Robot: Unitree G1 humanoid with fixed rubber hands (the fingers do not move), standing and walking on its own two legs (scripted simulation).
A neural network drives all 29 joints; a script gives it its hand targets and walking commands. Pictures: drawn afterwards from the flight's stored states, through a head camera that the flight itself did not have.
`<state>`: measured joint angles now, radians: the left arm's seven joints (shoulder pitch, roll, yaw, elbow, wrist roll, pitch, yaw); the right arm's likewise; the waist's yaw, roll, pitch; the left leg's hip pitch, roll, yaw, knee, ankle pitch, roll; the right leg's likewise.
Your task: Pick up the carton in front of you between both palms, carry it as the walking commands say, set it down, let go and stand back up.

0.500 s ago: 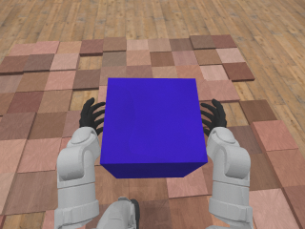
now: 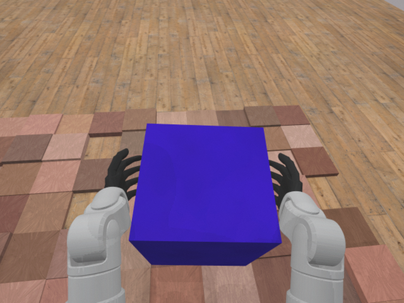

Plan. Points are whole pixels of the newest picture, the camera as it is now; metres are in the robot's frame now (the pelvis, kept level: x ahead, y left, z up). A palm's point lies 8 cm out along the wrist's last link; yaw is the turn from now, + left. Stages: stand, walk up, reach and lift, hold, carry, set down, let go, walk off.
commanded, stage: carry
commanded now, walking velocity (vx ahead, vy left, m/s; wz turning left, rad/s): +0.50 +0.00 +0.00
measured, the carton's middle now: (201, 203) +0.29 +0.01 +0.04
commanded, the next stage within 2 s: none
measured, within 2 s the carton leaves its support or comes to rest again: neither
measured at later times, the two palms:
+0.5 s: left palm (122, 101) +0.57 +0.22 +0.08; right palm (237, 104) +0.56 -0.08 +0.09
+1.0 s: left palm (148, 35) +0.93 +0.20 +0.10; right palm (232, 39) +0.94 -0.10 +0.09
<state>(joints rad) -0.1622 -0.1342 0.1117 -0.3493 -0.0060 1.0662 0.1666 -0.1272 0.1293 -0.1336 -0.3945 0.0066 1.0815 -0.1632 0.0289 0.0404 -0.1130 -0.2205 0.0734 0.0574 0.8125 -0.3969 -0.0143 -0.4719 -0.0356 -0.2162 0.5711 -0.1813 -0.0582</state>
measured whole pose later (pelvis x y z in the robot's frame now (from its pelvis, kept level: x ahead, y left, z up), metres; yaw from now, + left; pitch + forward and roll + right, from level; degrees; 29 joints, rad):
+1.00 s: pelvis +0.67 +0.04 -0.01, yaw +1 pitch +4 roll -1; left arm -0.17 -0.13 0.11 -0.43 -0.03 1.16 0.20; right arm -0.15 0.12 -0.14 -0.48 0.03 1.18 -0.20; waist 0.04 0.03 -0.07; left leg -0.31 0.04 0.03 1.19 -0.39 0.03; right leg -0.48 -0.03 -0.23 0.59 -0.17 -0.10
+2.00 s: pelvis +1.31 +0.02 -0.03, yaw -1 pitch +5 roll +2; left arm -0.35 -0.18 0.28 -0.13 0.02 1.01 0.16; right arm -0.38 0.19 -0.27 -0.14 -0.05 1.04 -0.19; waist 0.03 0.01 -0.01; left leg -0.67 0.04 0.04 1.25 -0.42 0.02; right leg -0.33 0.02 -0.12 0.53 -0.34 -0.10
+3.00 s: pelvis +1.98 -0.02 -0.03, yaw +1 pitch +6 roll +1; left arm -0.20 -0.14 0.17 -0.19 0.02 0.93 0.15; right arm -0.21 0.14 -0.15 -0.19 -0.03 0.95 -0.16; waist 0.03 0.00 -0.02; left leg -0.64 0.07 0.05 0.92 -0.28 -0.02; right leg -0.25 0.02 -0.15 0.33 -0.20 -0.10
